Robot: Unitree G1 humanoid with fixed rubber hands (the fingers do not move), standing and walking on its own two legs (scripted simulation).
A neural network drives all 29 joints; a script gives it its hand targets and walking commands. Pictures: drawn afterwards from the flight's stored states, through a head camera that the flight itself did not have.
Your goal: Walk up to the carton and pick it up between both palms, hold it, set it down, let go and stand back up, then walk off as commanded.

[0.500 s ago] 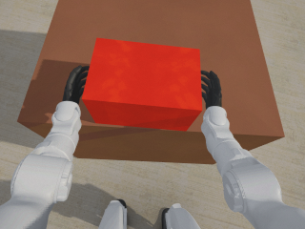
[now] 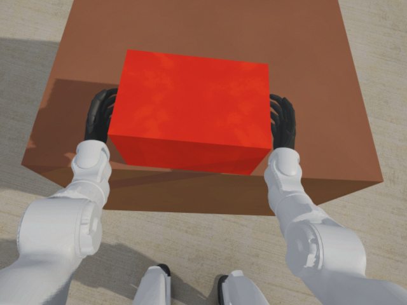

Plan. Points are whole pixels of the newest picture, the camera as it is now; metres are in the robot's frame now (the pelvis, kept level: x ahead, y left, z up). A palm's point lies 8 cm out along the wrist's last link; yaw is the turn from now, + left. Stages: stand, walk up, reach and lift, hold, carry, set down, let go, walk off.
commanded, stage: reach and lift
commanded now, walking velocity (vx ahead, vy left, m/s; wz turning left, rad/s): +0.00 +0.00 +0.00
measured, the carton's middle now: (193, 117) +0.48 +0.00 -0.03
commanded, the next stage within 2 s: none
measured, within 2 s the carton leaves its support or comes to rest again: leaves its support in 1.66 s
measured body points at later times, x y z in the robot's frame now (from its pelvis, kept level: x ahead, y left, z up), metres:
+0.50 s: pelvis +0.00 +0.00 +0.00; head +0.17 +0.01 +0.42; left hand +0.46 +0.18 -0.02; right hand +0.42 -0.18 -0.02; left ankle +0.04 +0.13 -0.68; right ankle -0.02 -0.14 -0.68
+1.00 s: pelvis +0.00 +0.00 +0.00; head +0.17 +0.00 +0.42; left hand +0.46 +0.18 -0.02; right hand +0.41 -0.18 -0.02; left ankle +0.04 +0.13 -0.68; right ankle -0.02 -0.14 -0.68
